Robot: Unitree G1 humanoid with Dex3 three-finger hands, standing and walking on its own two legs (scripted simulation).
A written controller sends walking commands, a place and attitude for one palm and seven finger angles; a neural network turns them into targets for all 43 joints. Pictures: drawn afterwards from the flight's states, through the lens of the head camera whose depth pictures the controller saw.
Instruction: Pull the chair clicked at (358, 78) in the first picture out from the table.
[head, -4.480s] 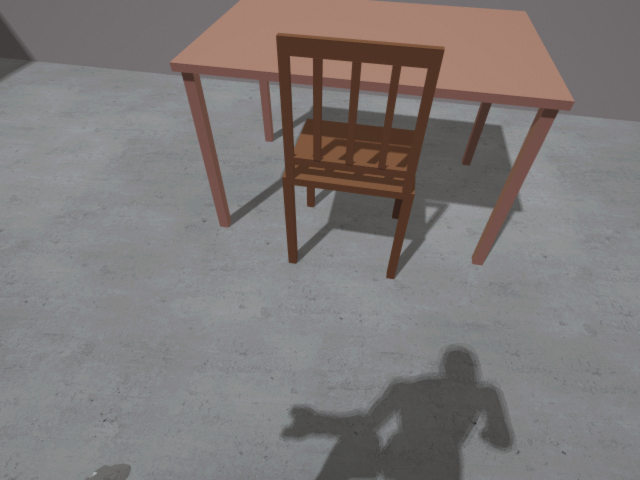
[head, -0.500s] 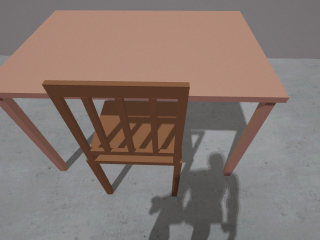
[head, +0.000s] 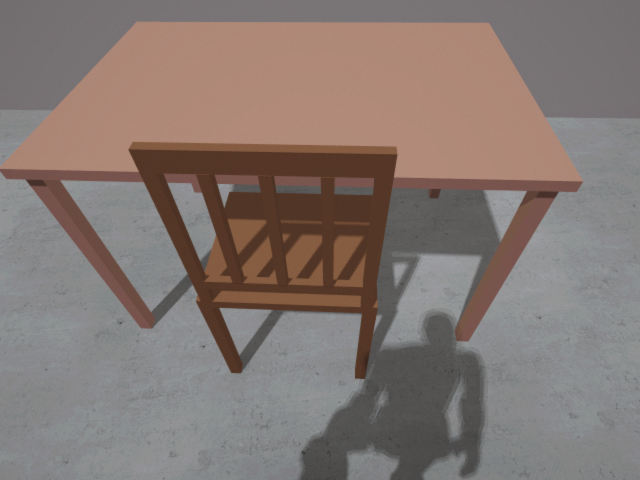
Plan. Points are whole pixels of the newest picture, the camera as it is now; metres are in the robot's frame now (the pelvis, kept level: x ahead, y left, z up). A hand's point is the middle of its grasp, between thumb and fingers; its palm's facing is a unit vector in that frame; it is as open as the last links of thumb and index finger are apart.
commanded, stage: come to a stop and stand still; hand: left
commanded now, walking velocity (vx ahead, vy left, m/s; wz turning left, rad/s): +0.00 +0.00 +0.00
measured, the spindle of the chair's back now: (275, 235) +0.55 +0.13 -0.09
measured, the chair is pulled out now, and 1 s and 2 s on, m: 0.00 0.00 0.00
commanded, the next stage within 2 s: look again from close up in 0.52 s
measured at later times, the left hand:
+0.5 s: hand out of the picture -0.05 +0.13 -0.18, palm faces +0.05 -0.99 -0.15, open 7.4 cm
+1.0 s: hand out of the picture +0.04 +0.18 -0.18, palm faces +0.05 -0.98 -0.21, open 7.4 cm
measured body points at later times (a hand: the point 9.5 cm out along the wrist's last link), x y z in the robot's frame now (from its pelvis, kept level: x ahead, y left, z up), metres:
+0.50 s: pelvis -0.02 -0.02 +0.00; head -0.02 -0.02 +0.45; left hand -0.05 +0.18 -0.16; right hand -0.06 -0.22 -0.16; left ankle +0.03 +0.09 -0.74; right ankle -0.04 -0.11 -0.74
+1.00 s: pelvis +0.01 +0.00 -0.01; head +0.01 +0.02 +0.44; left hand +0.04 +0.23 -0.17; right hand +0.07 -0.23 -0.16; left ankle +0.03 +0.09 -0.74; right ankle -0.04 -0.11 -0.74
